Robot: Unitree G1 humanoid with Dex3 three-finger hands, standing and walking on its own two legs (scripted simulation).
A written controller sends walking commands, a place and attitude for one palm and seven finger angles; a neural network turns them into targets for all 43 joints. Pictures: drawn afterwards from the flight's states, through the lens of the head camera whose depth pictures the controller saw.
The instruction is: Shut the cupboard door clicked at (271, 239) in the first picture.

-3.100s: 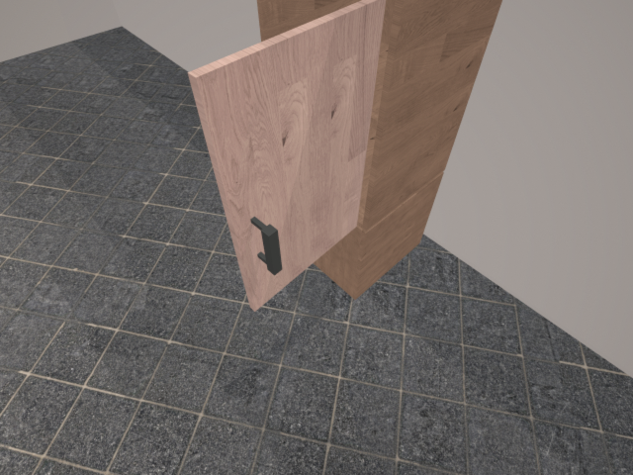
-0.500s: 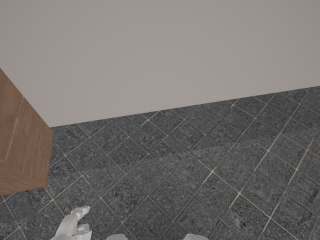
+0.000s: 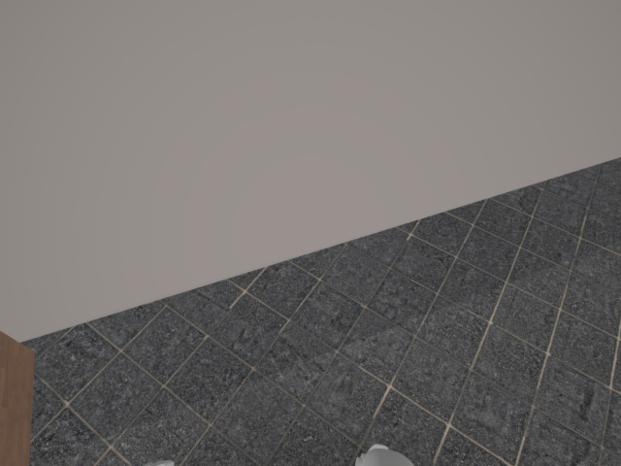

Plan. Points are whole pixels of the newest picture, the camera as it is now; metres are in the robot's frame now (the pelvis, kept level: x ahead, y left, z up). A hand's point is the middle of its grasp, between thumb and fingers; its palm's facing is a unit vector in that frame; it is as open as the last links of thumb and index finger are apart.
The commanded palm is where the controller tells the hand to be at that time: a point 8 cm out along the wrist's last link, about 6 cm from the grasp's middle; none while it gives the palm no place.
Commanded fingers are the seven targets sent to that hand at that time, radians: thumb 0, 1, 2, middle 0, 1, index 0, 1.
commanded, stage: walk to a spot facing it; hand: left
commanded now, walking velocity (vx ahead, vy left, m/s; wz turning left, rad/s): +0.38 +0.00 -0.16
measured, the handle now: out of the picture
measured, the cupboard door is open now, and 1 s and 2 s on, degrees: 93 93 93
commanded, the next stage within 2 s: turn to face it in 0.48 s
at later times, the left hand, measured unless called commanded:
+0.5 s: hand (212, 405) +0.23 +0.17 -0.20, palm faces +0.01 -0.99 -0.16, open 7.3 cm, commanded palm none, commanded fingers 0.00 0.90 0.90 -0.20 -0.30 -0.20 -0.30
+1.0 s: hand (242, 291) +0.44 +0.16 -0.20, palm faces +0.21 -0.96 -0.19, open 7.2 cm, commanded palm none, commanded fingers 0.00 0.90 0.90 -0.20 -0.30 -0.20 -0.30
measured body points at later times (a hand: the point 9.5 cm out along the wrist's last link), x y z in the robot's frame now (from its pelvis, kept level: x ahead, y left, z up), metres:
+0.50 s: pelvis +0.23 -0.01 -0.01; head +0.25 +0.01 +0.43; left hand +0.23 +0.22 -0.18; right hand +0.29 -0.24 -0.15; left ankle +0.27 +0.10 -0.74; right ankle +0.15 -0.12 -0.67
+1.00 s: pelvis +0.39 -0.05 -0.02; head +0.42 -0.02 +0.42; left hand +0.43 +0.21 -0.18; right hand +0.47 -0.28 -0.16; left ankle +0.41 +0.07 -0.75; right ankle +0.37 -0.17 -0.73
